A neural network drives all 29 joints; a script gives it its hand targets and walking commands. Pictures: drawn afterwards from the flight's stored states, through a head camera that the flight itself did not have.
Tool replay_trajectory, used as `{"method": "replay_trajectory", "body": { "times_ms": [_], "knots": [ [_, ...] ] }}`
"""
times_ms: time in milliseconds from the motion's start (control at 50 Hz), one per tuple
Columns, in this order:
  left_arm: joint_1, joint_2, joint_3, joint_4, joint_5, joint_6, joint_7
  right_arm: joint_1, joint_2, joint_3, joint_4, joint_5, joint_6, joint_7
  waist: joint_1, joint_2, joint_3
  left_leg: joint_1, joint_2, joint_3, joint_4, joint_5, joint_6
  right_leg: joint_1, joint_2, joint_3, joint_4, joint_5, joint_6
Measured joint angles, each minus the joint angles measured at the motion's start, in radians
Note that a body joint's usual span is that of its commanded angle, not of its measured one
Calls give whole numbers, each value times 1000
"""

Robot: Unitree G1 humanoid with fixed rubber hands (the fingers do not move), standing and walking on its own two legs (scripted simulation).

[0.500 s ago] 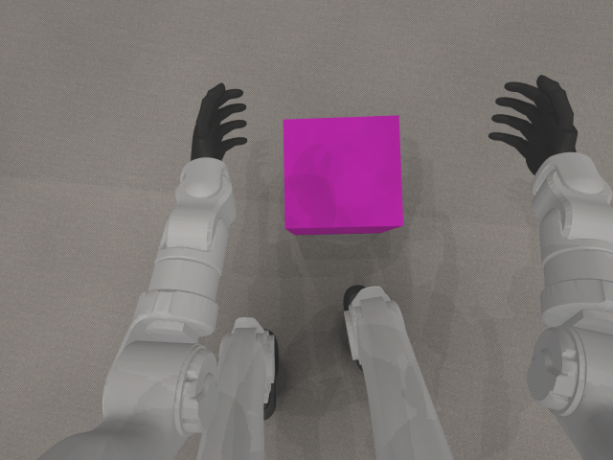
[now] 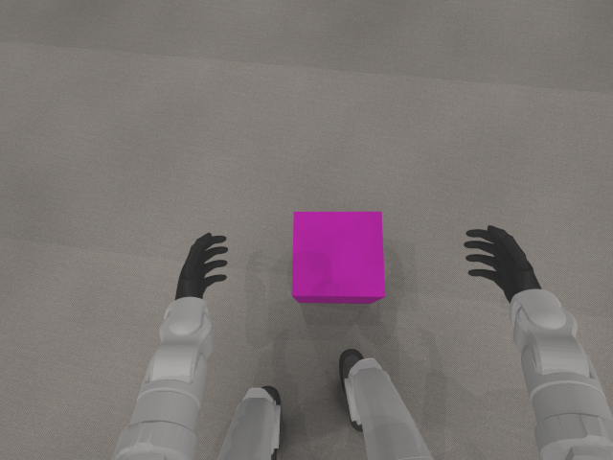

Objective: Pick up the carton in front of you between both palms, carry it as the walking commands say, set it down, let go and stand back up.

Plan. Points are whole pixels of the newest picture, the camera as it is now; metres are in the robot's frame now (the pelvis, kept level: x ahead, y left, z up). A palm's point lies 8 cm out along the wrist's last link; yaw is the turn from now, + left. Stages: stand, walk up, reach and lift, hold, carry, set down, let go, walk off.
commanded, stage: let go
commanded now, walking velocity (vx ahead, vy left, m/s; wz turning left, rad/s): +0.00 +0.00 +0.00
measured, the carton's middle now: (336, 261) +0.44 -0.08 -0.58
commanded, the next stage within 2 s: stand in 0.90 s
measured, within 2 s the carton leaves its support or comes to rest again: neither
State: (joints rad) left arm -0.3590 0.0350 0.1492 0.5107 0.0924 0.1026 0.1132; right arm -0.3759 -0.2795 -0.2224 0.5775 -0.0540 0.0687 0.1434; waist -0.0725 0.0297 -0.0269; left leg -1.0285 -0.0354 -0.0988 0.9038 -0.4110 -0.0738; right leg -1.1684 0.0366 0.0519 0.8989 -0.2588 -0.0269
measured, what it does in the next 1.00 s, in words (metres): rises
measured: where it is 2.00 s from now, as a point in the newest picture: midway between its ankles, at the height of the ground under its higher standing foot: (312, 423)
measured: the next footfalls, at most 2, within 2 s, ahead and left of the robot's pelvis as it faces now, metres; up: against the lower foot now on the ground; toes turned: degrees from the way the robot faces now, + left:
none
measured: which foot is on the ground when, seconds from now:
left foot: down 0.00-1.00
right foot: down 0.00-1.00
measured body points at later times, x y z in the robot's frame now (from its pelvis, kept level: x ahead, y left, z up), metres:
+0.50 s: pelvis +0.05 +0.04 +0.07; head +0.10 +0.04 +0.52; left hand +0.24 +0.27 -0.01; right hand +0.21 -0.20 -0.01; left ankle +0.00 +0.17 -0.67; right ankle +0.07 -0.09 -0.67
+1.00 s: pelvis +0.06 +0.04 +0.06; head +0.07 +0.04 +0.51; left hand +0.22 +0.29 -0.02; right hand +0.22 -0.22 -0.02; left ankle +0.00 +0.16 -0.67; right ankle +0.07 -0.09 -0.67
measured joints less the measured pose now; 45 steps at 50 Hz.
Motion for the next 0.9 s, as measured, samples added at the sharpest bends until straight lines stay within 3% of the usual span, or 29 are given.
{"method": "replay_trajectory", "body": {
  "times_ms": [260,420,660,800,900],
  "knots": [
    [333,89,-47,8,-27,-101,-95,414,55,132,-109,63,-74,-63,23,-27,30,462,29,-7,-253,43,23,472,6,-8,-254,30,9],
    [519,137,-75,-39,-50,-109,-142,591,69,183,-151,75,-67,-80,50,-26,75,764,32,0,-418,83,56,791,-5,-1,-445,76,34],
    [581,175,-109,-71,-82,-20,-176,596,70,172,-150,39,33,-73,77,6,108,968,14,12,-459,69,91,1002,-28,5,-495,60,62],
    [570,165,-117,-77,-80,4,-173,598,76,164,-157,31,52,-73,78,6,121,993,20,14,-458,60,89,1027,-23,2,-495,51,60],
    [582,165,-122,-44,-88,-25,-145,602,59,180,-179,22,103,-107,72,3,95,971,28,23,-438,48,82,996,-14,8,-463,37,53]
  ]
}}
